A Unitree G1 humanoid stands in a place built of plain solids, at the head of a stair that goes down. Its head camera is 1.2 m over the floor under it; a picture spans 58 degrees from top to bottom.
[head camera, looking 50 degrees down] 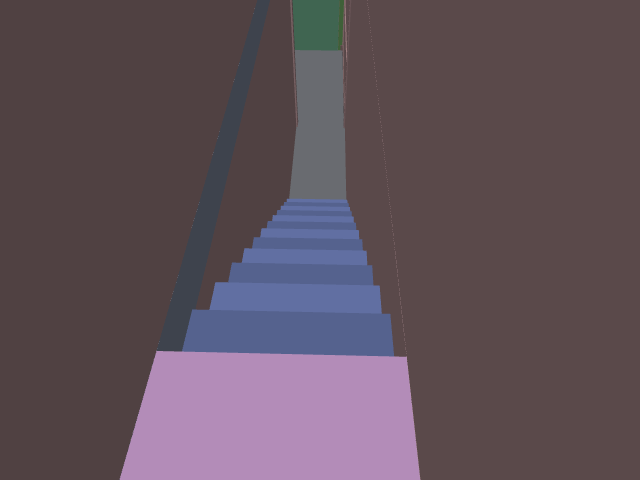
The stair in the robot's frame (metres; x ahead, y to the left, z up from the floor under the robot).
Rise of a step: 0.21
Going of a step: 0.27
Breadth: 0.80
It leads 1 degrees to the right of straight ahead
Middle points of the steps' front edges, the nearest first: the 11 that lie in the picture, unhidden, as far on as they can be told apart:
0.57 0.12 0.00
0.84 0.11 -0.21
1.11 0.10 -0.43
1.38 0.10 -0.64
1.65 0.09 -0.85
1.92 0.08 -1.07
2.19 0.08 -1.28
2.46 0.07 -1.49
2.73 0.06 -1.71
3.00 0.06 -1.92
3.27 0.05 -2.13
